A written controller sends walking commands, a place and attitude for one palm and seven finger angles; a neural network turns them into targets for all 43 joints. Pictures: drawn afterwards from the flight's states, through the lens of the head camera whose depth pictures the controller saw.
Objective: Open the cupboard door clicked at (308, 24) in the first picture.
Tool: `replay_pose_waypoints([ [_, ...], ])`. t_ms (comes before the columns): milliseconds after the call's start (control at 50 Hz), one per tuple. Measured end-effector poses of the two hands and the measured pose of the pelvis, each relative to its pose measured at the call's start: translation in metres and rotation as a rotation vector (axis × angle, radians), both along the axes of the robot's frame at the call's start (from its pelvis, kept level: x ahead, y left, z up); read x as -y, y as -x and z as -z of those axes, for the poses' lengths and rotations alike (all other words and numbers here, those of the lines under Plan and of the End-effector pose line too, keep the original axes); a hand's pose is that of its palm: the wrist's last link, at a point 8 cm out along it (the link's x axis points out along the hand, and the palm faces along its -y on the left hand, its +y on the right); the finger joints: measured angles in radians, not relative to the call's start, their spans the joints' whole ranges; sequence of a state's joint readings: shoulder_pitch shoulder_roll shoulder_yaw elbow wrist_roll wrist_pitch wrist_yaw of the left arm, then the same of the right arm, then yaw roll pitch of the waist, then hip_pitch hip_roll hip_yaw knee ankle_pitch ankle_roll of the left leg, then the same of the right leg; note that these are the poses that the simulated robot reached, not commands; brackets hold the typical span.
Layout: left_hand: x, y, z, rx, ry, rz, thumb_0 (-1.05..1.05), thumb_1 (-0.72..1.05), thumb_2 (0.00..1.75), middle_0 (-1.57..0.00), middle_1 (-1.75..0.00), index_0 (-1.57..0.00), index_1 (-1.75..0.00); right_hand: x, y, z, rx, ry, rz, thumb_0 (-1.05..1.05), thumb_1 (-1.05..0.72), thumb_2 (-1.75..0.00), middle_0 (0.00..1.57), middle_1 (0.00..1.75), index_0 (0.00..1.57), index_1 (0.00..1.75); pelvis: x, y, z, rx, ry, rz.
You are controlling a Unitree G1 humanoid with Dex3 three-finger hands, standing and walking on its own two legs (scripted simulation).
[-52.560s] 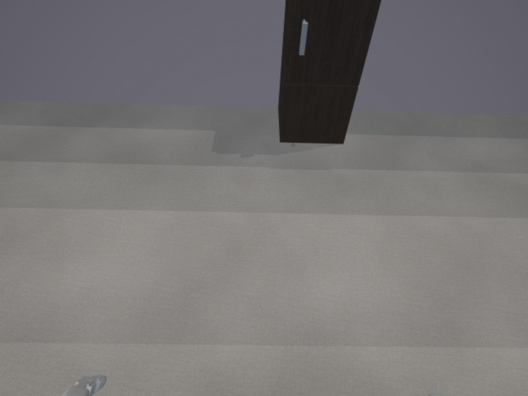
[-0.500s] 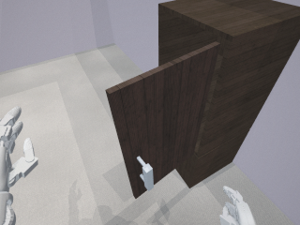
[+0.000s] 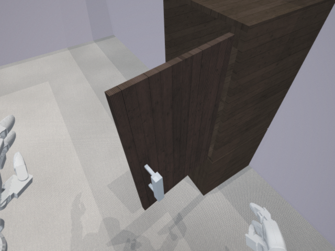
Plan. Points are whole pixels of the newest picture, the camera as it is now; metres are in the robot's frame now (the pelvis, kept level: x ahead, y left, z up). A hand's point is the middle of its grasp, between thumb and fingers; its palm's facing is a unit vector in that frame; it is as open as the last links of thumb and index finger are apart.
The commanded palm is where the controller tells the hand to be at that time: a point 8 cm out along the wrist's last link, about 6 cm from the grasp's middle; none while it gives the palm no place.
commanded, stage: step back with the hand held close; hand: left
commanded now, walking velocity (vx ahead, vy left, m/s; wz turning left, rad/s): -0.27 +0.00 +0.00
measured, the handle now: (153, 182) +0.34 +0.08 -0.12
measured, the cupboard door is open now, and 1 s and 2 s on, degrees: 98 98 98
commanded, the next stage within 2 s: stop stepping back and stand still in 1.16 s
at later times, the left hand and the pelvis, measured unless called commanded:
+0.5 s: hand out of the picture +0.14 +0.29 +0.14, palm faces +0.45 -0.76 -0.48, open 7.4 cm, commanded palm +0.07 +0.33 +0.17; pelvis -0.06 +0.02 -0.02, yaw +1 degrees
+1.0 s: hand out of the picture +0.10 +0.31 +0.17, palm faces +0.45 -0.75 -0.48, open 7.4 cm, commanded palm +0.03 +0.33 +0.17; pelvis -0.10 +0.03 +0.00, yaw +1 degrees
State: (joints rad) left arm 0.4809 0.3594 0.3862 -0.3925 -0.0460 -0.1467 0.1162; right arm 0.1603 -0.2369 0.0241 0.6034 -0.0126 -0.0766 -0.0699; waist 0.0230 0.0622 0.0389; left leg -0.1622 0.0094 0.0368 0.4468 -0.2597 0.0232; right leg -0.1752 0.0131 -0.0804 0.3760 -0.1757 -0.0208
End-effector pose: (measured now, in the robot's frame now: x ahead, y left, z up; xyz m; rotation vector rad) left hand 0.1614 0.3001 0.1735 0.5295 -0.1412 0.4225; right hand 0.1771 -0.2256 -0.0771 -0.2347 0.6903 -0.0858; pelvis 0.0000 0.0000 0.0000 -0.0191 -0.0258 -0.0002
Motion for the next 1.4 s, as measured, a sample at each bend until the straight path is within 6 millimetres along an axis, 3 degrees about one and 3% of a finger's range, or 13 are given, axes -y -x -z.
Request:
replay_pose_waypoints([
  [160,0.000,0.014,0.003,-0.052,-0.039,0.079,0.01,0.88,0.90,-0.21,-0.31,-0.21,-0.30,0.009,0.025,0.001,-0.052,0.047,0.083,0.01,-0.90,-0.90,0.20,0.30,0.20,0.30,-0.011,0.014,0.003,-0.024,-0.007,0.007],
  [340,-0.021,0.042,-0.001,0.023,-0.068,0.043,0.01,0.88,0.90,-0.21,-0.31,-0.21,-0.30,-0.005,0.049,-0.002,-0.026,0.056,0.073,0.01,-0.90,-0.90,0.20,0.30,0.20,0.30,-0.021,0.042,0.008,-0.018,-0.008,0.011],
  [500,-0.023,0.069,0.011,0.057,-0.060,0.009,0.01,0.88,0.90,-0.21,-0.31,-0.21,-0.30,-0.017,0.072,0.005,-0.031,0.080,0.026,0.01,-0.90,-0.90,0.20,0.30,0.21,0.30,-0.023,0.062,0.017,-0.011,-0.001,-0.022],
  [620,-0.022,0.086,0.003,0.128,-0.102,-0.013,0.01,0.88,0.90,-0.21,-0.31,-0.21,-0.30,-0.016,0.086,0.015,-0.051,0.076,0.010,0.01,-0.90,-0.90,0.20,0.30,0.21,0.30,-0.018,0.070,0.023,0.001,-0.001,-0.036],
  [740,-0.019,0.089,-0.004,0.192,-0.086,0.022,0.01,0.88,0.90,-0.21,-0.31,-0.21,-0.30,-0.011,0.095,0.017,-0.063,0.070,0.020,0.01,-0.90,-0.90,0.20,0.30,0.21,0.30,-0.019,0.079,0.024,-0.009,0.008,-0.038],
  [840,-0.028,0.088,0.005,0.164,-0.071,0.079,0.01,0.88,0.90,-0.21,-0.31,-0.21,-0.30,-0.012,0.107,0.011,-0.073,0.097,0.053,0.01,-0.90,-0.90,0.20,0.30,0.21,0.30,-0.029,0.093,0.024,-0.017,0.018,-0.037],
  [1000,-0.044,0.109,-0.012,0.122,-0.099,0.039,0.01,0.88,0.90,-0.21,-0.31,-0.21,-0.30,-0.033,0.121,-0.005,-0.091,0.083,0.018,0.01,-0.90,-0.90,0.20,0.30,0.20,0.30,-0.030,0.101,0.004,-0.094,0.064,-0.023],
  [1100,-0.029,0.112,-0.010,0.130,-0.022,0.068,0.01,0.88,0.90,-0.21,-0.30,-0.21,-0.30,-0.040,0.119,-0.010,-0.058,0.068,-0.032,0.01,-0.90,-0.90,0.20,0.30,0.21,0.30,-0.025,0.118,-0.001,-0.147,0.055,0.013],
  [1220,0.006,0.121,-0.004,0.082,-0.061,0.205,0.01,0.89,0.90,-0.21,-0.30,-0.21,-0.30,-0.027,0.136,-0.006,0.019,0.022,-0.045,0.01,-0.90,-0.90,0.21,0.30,0.21,0.30,-0.006,0.167,0.009,-0.145,0.015,0.047],
  [1300,0.036,0.155,-0.012,0.061,-0.147,0.297,0.01,0.88,0.90,-0.21,-0.30,-0.21,-0.30,-0.006,0.168,0.002,0.035,-0.005,-0.021,0.01,-0.90,-0.90,0.21,0.30,0.21,0.30,0.009,0.201,0.019,-0.108,0.003,0.057],
  [1340,0.042,0.175,-0.021,0.054,-0.169,0.301,0.01,0.88,0.90,-0.21,-0.31,-0.21,-0.30,0.006,0.193,0.004,-0.018,-0.010,0.012,0.01,-0.90,-0.90,0.20,0.30,0.21,0.30,0.014,0.205,0.015,-0.101,-0.017,0.061],
  [1400,0.037,0.199,-0.026,0.031,-0.186,0.226,0.01,0.88,0.90,-0.22,-0.31,-0.22,-0.30,0.026,0.231,0.004,-0.089,-0.001,0.079,0.01,-0.90,-0.90,0.20,0.30,0.21,0.30,0.020,0.205,0.008,-0.105,-0.060,0.078],
])
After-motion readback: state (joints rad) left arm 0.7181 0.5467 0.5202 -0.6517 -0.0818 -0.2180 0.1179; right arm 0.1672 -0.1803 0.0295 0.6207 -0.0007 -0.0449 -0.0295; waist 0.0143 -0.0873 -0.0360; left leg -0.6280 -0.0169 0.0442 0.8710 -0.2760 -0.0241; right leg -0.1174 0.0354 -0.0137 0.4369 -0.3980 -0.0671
